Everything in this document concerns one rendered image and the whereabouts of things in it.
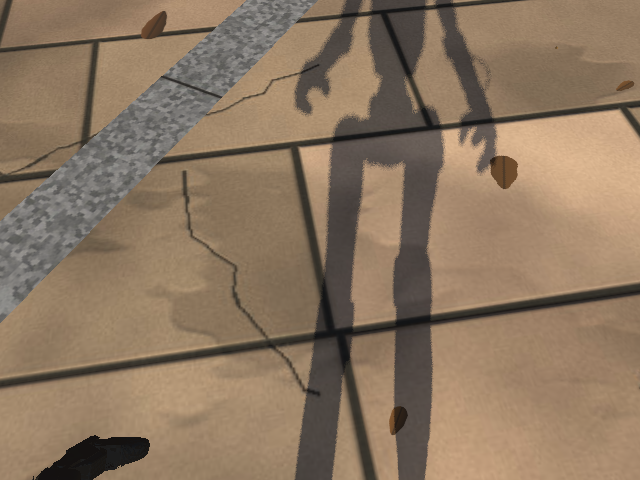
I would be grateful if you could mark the left robot hand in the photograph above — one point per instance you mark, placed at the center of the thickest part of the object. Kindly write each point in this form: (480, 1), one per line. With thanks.
(91, 457)

